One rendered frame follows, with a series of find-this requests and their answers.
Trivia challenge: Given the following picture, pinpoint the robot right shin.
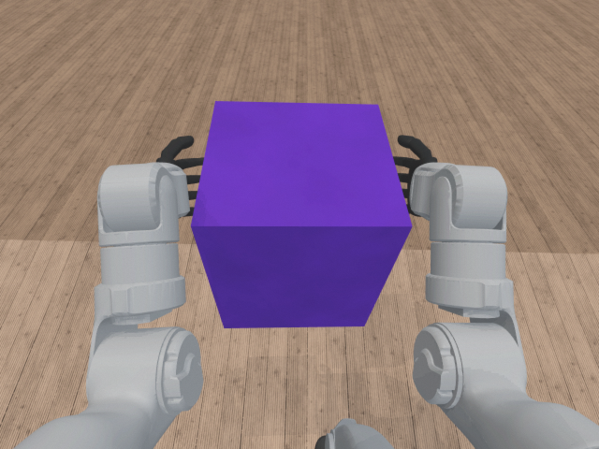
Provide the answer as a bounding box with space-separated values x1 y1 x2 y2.
334 418 357 429

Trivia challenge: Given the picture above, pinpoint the robot left hand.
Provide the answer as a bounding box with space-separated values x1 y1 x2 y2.
156 136 204 218

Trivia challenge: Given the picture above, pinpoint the robot left forearm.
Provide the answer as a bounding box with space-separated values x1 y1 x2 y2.
86 162 190 399

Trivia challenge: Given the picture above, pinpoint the right robot upper arm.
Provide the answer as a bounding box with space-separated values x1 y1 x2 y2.
413 323 599 449

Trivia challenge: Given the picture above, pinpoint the carton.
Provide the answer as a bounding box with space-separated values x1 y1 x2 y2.
191 101 412 328

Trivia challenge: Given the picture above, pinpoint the robot right forearm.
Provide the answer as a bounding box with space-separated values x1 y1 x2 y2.
410 163 527 384

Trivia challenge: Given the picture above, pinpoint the robot right hand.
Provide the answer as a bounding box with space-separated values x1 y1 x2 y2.
393 135 438 217

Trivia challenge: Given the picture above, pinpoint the left robot upper arm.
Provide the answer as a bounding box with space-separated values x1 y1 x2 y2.
13 326 203 449

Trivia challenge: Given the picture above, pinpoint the right robot thigh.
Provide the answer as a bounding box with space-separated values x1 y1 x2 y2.
325 424 394 449

